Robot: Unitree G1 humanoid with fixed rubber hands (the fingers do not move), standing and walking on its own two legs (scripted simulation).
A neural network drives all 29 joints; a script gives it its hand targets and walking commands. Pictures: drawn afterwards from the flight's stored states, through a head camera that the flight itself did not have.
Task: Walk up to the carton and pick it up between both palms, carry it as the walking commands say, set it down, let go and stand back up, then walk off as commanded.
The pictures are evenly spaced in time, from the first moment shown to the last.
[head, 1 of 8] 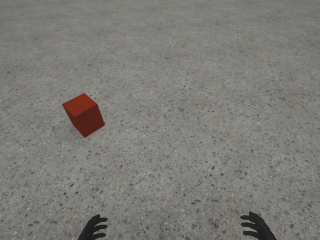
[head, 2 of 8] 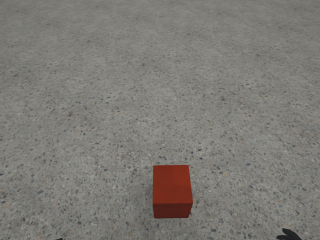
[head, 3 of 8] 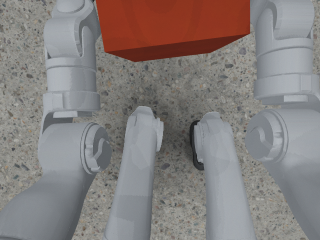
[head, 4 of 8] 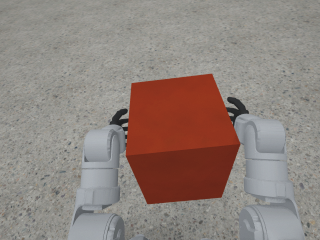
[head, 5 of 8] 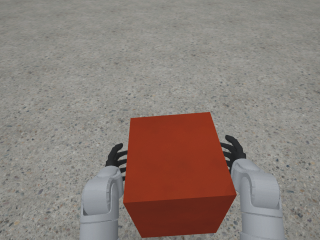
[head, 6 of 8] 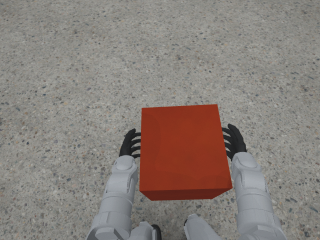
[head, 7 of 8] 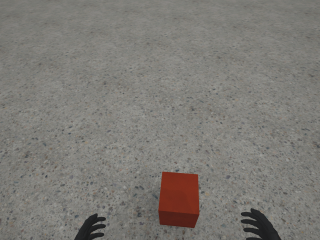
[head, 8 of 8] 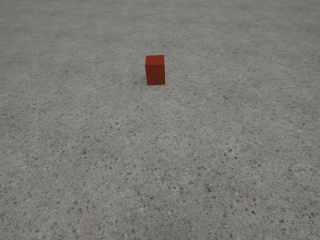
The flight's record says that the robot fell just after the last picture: no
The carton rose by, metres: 0.70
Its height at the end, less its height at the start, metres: +0.00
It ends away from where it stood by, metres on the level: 1.33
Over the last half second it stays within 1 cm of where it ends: yes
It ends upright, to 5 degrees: yes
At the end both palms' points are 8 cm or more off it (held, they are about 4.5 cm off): yes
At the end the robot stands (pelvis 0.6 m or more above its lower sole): yes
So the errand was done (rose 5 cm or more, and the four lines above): yes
